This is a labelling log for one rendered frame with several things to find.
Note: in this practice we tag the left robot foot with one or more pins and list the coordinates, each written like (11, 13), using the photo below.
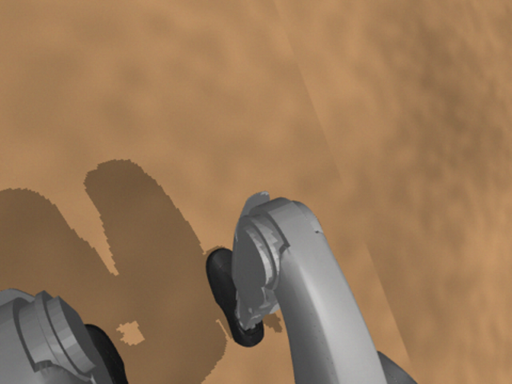
(109, 354)

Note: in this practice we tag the right robot hand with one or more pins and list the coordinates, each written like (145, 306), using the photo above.
(394, 373)

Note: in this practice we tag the right robot foot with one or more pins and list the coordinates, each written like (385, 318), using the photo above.
(218, 270)

